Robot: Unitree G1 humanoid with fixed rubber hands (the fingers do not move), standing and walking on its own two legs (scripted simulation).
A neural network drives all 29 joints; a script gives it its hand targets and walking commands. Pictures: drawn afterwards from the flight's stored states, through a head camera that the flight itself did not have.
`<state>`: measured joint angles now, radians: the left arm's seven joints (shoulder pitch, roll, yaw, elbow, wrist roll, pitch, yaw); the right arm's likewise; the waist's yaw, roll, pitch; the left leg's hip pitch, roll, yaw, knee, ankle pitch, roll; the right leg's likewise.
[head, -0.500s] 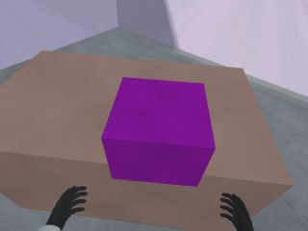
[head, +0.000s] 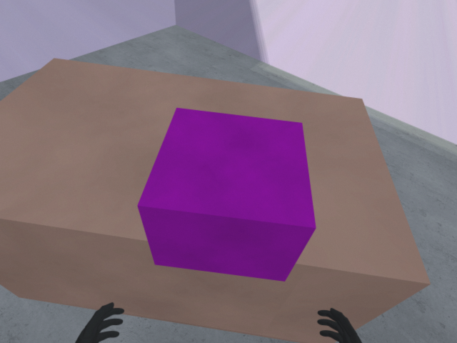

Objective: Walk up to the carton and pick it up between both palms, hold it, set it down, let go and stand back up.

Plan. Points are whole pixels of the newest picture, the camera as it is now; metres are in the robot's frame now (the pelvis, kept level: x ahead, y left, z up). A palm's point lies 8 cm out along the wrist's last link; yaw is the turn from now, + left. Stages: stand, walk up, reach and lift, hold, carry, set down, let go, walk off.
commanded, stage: let go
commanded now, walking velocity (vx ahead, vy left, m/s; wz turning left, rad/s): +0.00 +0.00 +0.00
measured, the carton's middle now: (229, 192) +0.44 +0.00 +0.00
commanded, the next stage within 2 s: stand in 0.12 s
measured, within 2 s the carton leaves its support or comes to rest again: neither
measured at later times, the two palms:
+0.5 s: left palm out of the picture +0.00 +0.28 -0.11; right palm out of the picture +0.00 -0.25 -0.12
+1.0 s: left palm out of the picture -0.05 +0.27 -0.13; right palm out of the picture -0.05 -0.20 -0.14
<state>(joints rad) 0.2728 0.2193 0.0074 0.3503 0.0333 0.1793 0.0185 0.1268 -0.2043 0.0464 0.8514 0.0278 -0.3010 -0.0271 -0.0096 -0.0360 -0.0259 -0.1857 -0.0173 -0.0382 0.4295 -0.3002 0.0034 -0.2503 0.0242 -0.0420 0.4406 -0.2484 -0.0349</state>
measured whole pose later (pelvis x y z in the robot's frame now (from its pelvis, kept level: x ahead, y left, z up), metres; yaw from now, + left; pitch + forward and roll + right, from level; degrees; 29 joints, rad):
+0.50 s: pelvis -0.03 +0.02 +0.00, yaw -1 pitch -1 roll +0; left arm 0.46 0.24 0.03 0.68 0.04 -0.02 0.01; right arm 0.29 -0.28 -0.04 0.98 -0.05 0.01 0.02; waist 0.01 0.00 -0.01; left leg -0.15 -0.04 -0.01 0.42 -0.26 0.04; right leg -0.22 0.00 -0.01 0.42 -0.20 0.00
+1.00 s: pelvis -0.03 +0.04 +0.00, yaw -2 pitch -2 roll +0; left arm 0.44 0.17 0.00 0.98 0.03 -0.02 0.03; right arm 0.30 -0.21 -0.02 1.13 -0.03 0.00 -0.01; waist 0.00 -0.01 0.00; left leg -0.09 -0.08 0.02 0.36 -0.23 0.07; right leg -0.18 -0.03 0.02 0.39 -0.18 0.03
